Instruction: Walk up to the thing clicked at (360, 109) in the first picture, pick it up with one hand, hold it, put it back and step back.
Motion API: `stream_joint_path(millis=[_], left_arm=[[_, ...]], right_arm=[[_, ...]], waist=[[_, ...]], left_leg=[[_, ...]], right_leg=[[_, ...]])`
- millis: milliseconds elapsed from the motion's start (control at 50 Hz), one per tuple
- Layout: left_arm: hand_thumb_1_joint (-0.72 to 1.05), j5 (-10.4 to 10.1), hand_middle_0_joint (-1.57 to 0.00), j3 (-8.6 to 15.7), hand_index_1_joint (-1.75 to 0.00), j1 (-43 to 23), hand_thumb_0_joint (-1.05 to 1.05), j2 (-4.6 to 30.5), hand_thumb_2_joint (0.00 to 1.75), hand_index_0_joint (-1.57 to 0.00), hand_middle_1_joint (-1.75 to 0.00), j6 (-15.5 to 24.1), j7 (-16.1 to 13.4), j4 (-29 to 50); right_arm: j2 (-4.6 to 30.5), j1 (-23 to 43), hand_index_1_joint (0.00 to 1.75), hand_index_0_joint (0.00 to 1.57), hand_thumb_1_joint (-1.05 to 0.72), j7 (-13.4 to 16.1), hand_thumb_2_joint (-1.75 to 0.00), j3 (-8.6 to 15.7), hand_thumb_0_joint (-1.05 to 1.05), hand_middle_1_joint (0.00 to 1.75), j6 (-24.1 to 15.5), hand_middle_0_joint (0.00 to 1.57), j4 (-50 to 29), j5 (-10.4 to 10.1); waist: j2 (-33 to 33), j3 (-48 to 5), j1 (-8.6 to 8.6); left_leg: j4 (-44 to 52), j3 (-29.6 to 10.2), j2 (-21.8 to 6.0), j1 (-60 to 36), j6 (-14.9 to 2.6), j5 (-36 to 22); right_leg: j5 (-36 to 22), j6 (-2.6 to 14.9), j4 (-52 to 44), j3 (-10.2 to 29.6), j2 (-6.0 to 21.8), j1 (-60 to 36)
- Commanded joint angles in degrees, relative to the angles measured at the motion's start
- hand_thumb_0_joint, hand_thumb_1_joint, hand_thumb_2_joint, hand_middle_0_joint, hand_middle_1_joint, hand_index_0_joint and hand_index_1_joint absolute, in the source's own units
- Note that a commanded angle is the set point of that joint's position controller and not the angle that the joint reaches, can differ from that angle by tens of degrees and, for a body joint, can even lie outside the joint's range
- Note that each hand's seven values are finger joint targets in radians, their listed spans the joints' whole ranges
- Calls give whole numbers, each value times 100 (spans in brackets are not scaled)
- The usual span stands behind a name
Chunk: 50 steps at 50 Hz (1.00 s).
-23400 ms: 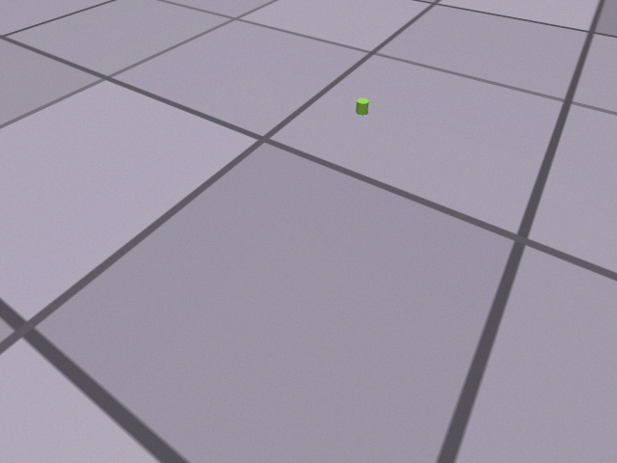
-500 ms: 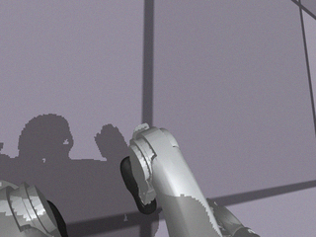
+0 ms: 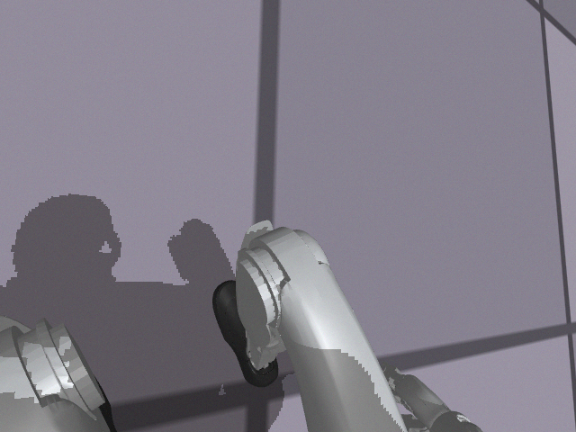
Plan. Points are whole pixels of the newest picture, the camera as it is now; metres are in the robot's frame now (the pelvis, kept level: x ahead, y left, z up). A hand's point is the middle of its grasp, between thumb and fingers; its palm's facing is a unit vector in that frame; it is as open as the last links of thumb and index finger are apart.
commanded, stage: rest palm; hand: left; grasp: from above
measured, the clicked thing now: out of the picture +0.50 +0.37 -0.27
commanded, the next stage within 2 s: none
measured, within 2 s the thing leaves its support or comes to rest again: neither
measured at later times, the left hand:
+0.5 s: hand out of the picture +0.48 +0.38 -0.24, palm faces -0.43 -0.15 -0.89, open 14.1 cm
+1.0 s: hand out of the picture +0.48 +0.37 -0.24, palm faces -0.42 -0.14 -0.90, open 14.0 cm
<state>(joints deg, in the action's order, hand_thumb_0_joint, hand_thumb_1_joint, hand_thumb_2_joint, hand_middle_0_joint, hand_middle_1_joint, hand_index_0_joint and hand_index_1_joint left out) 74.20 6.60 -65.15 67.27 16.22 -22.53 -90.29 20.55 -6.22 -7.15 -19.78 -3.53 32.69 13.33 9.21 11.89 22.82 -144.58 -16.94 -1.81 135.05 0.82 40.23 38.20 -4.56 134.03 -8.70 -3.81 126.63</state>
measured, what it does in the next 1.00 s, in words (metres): stands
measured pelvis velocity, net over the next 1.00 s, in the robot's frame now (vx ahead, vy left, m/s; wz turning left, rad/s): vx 0.00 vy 0.00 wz -0.02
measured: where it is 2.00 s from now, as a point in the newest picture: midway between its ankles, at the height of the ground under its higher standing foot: (183, 393)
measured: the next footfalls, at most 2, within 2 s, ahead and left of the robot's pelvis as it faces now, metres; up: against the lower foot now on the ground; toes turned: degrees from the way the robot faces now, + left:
none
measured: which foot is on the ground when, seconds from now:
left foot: down 0.00-1.00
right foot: down 0.00-1.00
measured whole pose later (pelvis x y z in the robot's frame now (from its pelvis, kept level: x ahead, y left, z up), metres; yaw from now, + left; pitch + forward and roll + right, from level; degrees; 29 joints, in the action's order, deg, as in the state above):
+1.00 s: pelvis +0.00 +0.00 +0.00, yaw -1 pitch +28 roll -16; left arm 73.6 5.4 -67.2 69.0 13.8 -25.2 -93.1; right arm 20.4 -5.0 -7.1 -21.6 -5.6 32.6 13.1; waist 9.2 12.3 24.1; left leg -145.1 -17.0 -2.3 136.0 -0.2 40.1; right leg 37.5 -4.9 133.7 -8.9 -4.2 127.2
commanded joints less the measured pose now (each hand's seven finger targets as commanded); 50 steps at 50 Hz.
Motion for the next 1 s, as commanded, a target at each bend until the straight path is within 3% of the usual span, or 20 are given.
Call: stream_joint_path(millis=[0,60,100,220,240,260,320,380,520,620,780,800,880,980], left_arm=[[-58,-24,-6,-43,-100,-1456,0,1296,103,-4,-98,-28,-489,567],[-56,-10,-6,-94,-100,-1566,0,1283,101,-5,-99,-144,-631,413],[-56,-6,-6,-167,-100,-1585,0,1207,100,-5,-99,-214,-697,315],[-54,-44,-6,-96,-102,-1649,0,1311,98,-6,-102,-391,-782,158],[-54,-48,-6,-43,-102,-1851,0,1411,97,-6,-102,-399,-772,548],[-53,-40,-6,-10,-102,-1698,0,1410,97,-6,-102,-451,-790,164],[-53,-159,-6,-9,-103,-1568,0,1358,98,-6,-103,-531,-724,87],[-54,-169,-6,102,-103,-1728,0,1610,98,-6,-102,-540,-603,432],[-54,-301,-7,-13,-103,-1500,0,1464,99,-6,-102,-438,-262,388],[-54,-297,-7,52,-102,-1372,0,1682,101,-6,-101,-303,-128,646],[-55,-179,-7,145,-101,-1439,0,1808,103,-5,-100,-143,-383,680],[-55,-168,-7,62,-101,-1554,0,1739,101,-5,-100,-134,-410,804],[-51,-146,-8,-31,-104,-1581,0,1599,104,-7,-103,-217,-520,553],[-48,-164,-10,-24,-107,-1424,0,1584,108,-8,-107,-396,-497,265]], right_arm=[[1783,-1165,30,20,-90,21,-90,536,0,30,-2,20,196,19],[1801,-1062,30,20,-90,12,-90,549,0,30,-108,20,164,-1],[1820,-1021,30,20,-90,5,-90,557,0,30,-170,20,166,-17],[1858,-998,30,20,-90,-27,-90,551,0,30,-304,20,194,-47],[1867,-980,30,20,-90,-47,-90,554,0,30,-324,20,179,-69],[1855,-1013,30,20,-90,-43,-90,561,0,30,-317,20,228,-54],[1793,-983,30,20,-90,-63,-90,474,0,30,-350,20,193,-81],[1861,-1063,30,20,-90,-52,-90,489,0,30,-348,20,251,-70],[1824,-1071,30,20,-90,-14,-91,371,0,30,-200,20,202,-46],[1825,-1119,30,20,-90,25,-90,284,0,30,-97,20,173,-35],[1880,-1092,30,20,-90,56,-90,326,0,30,-28,20,156,24],[1904,-1043,30,20,-90,57,-90,362,0,30,-47,20,124,17],[1889,-958,30,20,-90,54,-90,389,0,30,-115,20,94,-6],[1843,-1089,30,20,-90,31,-90,372,0,30,-161,20,193,-20]], waist=[[-3472,-3746,373],[-3494,-3665,338],[-3400,-3629,413],[-3602,-3712,411],[-3814,-3873,415],[-3731,-3883,398],[-3435,-3685,474],[-3777,-3845,413],[-3506,-3723,494],[-3510,-3735,401],[-3734,-3893,357],[-3786,-3852,382],[-3534,-3631,419],[-3502,-3607,435]], left_leg=[[1375,656,-264,-3241,-122,-1592],[1404,674,-246,-3155,-124,-1388],[1438,670,-257,-3118,-118,-1297],[1490,556,-298,-3310,-52,-1400],[1473,561,-309,-3428,-38,-1584],[1493,546,-310,-3401,-33,-1519],[1410,597,-294,-3087,-98,-1340],[1387,603,-297,-3257,-55,-1563],[1285,602,-304,-3075,-80,-1626],[1247,625,-308,-3197,-77,-1774],[1312,556,-348,-3465,-62,-1888],[1310,573,-333,-3433,-63,-1835],[1334,621,-305,-3015,-99,-1427],[1358,573,-332,-3101,-93,-1489]], right_leg=[[-1617,524,-1098,-771,-181,-1822],[-1525,528,-1093,-769,-168,-1685],[-1479,520,-1108,-775,-181,-1680],[-1526,537,-974,-769,-117,-1500],[-1655,521,-959,-751,-89,-1537],[-1601,535,-951,-771,-107,-1557],[-1513,507,-1043,-718,-126,-1617],[-1565,557,-1028,-697,-94,-1612],[-1595,556,-1114,-727,-112,-1780],[-1638,556,-1149,-704,-104,-1821],[-1685,558,-1066,-788,-168,-1838],[-1659,568,-1079,-782,-162,-1753],[-1533,545,-1109,-790,-174,-1775],[-1516,524,-1114,-772,-149,-1693]])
